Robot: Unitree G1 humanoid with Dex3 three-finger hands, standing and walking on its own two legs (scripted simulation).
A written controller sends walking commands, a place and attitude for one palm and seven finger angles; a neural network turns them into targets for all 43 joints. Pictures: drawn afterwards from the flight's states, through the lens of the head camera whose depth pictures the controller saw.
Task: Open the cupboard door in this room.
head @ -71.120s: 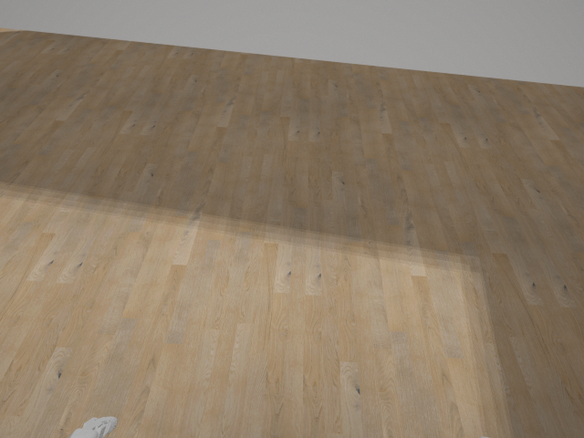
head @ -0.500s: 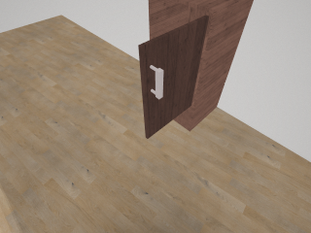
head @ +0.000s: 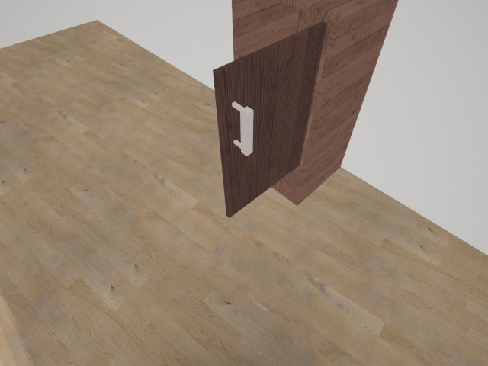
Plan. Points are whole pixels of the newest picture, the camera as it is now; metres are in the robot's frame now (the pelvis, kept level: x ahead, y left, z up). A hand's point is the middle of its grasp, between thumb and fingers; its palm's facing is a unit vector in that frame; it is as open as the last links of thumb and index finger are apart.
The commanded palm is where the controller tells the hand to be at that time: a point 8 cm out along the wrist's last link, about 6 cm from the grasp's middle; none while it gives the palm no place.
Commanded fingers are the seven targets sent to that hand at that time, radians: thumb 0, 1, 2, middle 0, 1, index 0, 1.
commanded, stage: stand and wait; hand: left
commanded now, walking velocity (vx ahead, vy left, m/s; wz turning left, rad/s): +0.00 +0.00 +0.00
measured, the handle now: (241, 128) +0.70 +0.05 -0.04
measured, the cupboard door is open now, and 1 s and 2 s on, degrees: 88 88 88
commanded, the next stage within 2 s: none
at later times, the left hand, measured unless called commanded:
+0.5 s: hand out of the picture +0.01 +0.15 -0.17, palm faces +0.04 -0.98 -0.19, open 7.4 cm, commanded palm none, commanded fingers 0.00 0.90 0.90 -0.20 -0.30 -0.20 -0.30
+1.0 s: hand out of the picture +0.03 +0.16 -0.17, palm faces +0.04 -0.97 -0.22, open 7.4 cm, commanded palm none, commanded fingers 0.00 0.90 0.90 -0.20 -0.30 -0.20 -0.30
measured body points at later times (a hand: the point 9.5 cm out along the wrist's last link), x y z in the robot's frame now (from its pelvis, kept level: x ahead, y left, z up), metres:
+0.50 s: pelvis +0.02 -0.01 +0.00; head +0.03 -0.02 +0.45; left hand +0.00 +0.21 -0.16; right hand +0.00 -0.22 -0.17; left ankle +0.03 +0.11 -0.74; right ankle -0.01 -0.11 -0.74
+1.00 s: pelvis +0.03 -0.02 +0.00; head +0.04 -0.03 +0.45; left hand +0.03 +0.21 -0.15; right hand +0.03 -0.25 -0.16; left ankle +0.03 +0.11 -0.74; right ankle -0.01 -0.11 -0.74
